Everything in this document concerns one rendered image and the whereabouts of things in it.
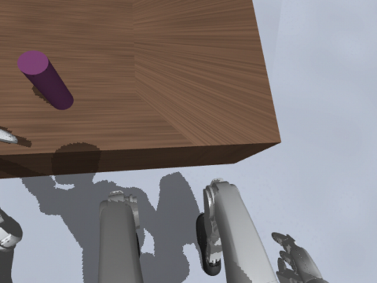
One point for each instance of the right robot foot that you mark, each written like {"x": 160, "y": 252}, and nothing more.
{"x": 209, "y": 268}

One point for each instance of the left robot arm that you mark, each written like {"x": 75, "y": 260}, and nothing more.
{"x": 10, "y": 235}

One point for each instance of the right robot hand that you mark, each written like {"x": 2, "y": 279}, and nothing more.
{"x": 304, "y": 268}

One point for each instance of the can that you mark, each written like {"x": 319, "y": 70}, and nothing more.
{"x": 37, "y": 68}

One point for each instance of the left robot hand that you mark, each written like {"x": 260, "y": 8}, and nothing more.
{"x": 7, "y": 137}

